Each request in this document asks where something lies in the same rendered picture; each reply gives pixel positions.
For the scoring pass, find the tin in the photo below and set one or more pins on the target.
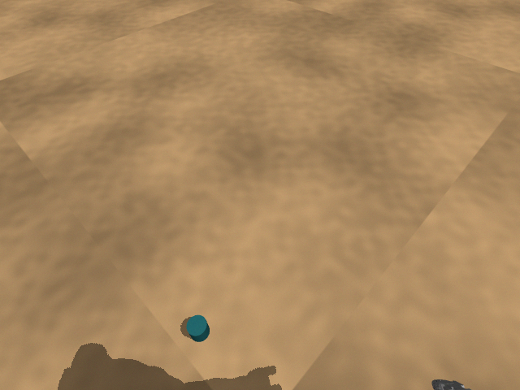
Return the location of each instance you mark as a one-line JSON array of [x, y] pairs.
[[198, 328]]

